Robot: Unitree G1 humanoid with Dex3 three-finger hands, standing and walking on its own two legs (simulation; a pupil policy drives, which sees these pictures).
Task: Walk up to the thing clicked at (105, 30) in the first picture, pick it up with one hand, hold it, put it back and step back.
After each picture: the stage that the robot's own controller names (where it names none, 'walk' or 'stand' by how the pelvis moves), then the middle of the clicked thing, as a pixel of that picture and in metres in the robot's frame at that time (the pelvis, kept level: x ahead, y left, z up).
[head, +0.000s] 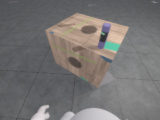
stand; (103, 37) +0.76 -0.09 +0.05
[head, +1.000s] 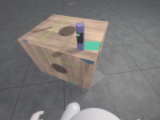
walk; (80, 38) +0.65 +0.14 +0.08
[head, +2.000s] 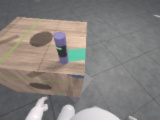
stand; (62, 50) +0.45 +0.22 +0.09
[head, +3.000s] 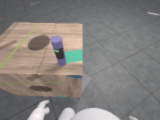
stand; (59, 52) +0.45 +0.24 +0.06
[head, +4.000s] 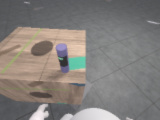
stand; (63, 60) +0.41 +0.21 +0.05
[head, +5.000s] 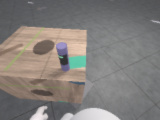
stand; (64, 58) +0.42 +0.21 +0.05
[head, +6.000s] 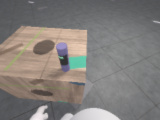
stand; (64, 59) +0.42 +0.21 +0.05
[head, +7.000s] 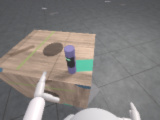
rise first; (71, 61) +0.41 +0.18 +0.06
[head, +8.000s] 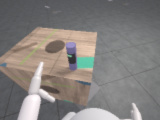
go down; (72, 57) +0.44 +0.18 +0.06
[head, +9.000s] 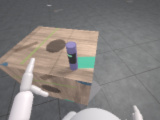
go down; (72, 57) +0.44 +0.18 +0.06
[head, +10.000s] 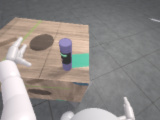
go down; (66, 57) +0.41 +0.16 +0.08
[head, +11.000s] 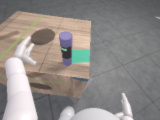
close in; (66, 51) +0.44 +0.16 +0.10
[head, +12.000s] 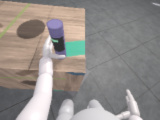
close; (58, 43) +0.45 +0.18 +0.13
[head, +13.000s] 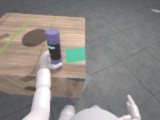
lift; (55, 52) +0.41 +0.21 +0.12
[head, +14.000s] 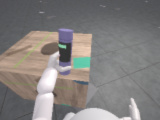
lift; (65, 53) +0.33 +0.16 +0.22
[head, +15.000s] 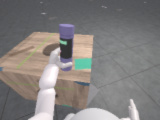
hold; (66, 49) +0.34 +0.15 +0.25
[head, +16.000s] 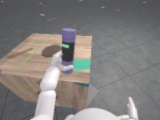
hold; (68, 53) +0.34 +0.14 +0.23
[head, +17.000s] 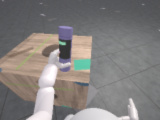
crouch; (65, 50) +0.35 +0.16 +0.24
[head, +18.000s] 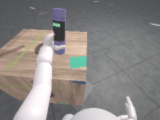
lower; (59, 33) +0.46 +0.19 +0.27
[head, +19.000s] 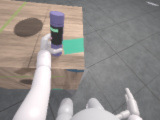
lower; (56, 36) +0.50 +0.18 +0.14
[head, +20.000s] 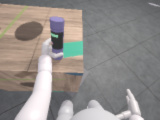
lower; (57, 41) +0.48 +0.18 +0.13
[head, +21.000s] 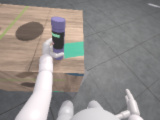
lower; (58, 41) +0.48 +0.18 +0.13
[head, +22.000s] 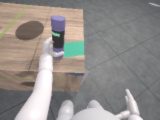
lower; (58, 40) +0.48 +0.18 +0.13
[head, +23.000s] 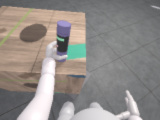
open; (62, 44) +0.46 +0.16 +0.13
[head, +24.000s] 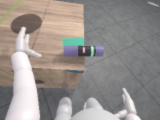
rise; (83, 51) +0.46 +0.02 +0.05
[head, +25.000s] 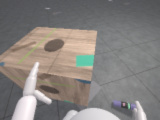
sink last; (123, 104) +0.42 -0.44 -0.67
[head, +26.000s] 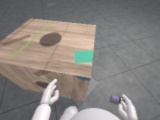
stand; (120, 99) +0.43 -0.48 -0.69
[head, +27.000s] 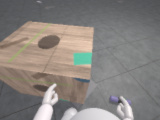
stand; (119, 100) +0.44 -0.49 -0.69
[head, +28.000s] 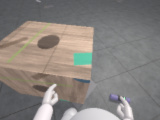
stand; (119, 98) +0.46 -0.49 -0.69
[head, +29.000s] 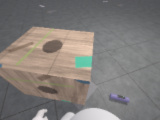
stand; (119, 97) +0.51 -0.50 -0.74
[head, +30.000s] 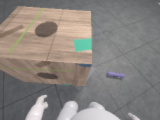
walk; (115, 74) +0.66 -0.50 -0.73
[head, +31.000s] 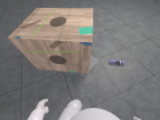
walk; (116, 62) +0.99 -0.46 -0.73
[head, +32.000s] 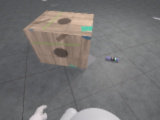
stand; (112, 58) +1.26 -0.46 -0.73
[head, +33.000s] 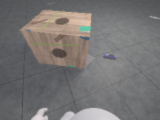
stand; (110, 56) +1.32 -0.46 -0.75
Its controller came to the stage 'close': yes
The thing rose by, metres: 0.20
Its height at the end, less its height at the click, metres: -0.80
